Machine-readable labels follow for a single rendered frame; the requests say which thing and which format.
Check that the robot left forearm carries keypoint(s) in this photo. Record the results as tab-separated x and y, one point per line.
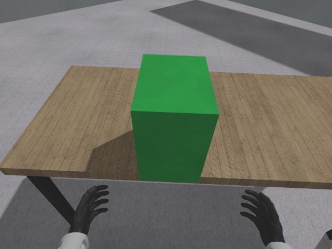
74	240

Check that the carton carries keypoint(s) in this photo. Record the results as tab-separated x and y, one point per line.
174	114

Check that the right robot hand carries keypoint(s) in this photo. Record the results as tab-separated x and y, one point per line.
266	219

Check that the left robot hand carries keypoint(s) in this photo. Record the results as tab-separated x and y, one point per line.
85	212

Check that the table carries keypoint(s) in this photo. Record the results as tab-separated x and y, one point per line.
272	131

